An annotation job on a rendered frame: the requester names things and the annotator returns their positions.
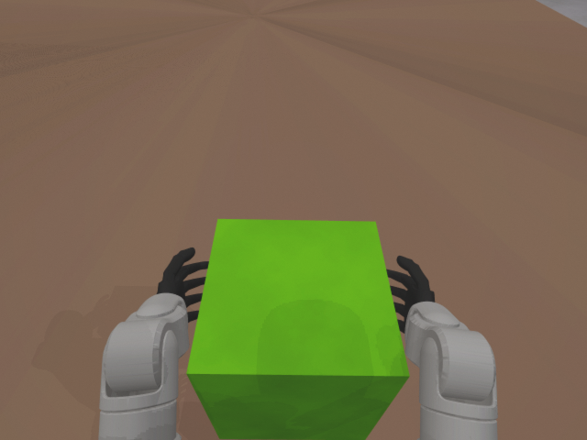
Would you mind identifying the robot right forearm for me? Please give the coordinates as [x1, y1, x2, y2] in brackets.
[404, 302, 498, 440]

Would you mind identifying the robot left hand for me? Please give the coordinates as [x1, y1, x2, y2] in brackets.
[157, 247, 209, 323]

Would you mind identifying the robot right hand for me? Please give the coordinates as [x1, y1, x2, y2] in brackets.
[386, 256, 435, 333]

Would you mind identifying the robot left forearm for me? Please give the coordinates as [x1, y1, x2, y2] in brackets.
[98, 293, 189, 440]

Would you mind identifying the carton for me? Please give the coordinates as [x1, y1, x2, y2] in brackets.
[186, 219, 410, 440]

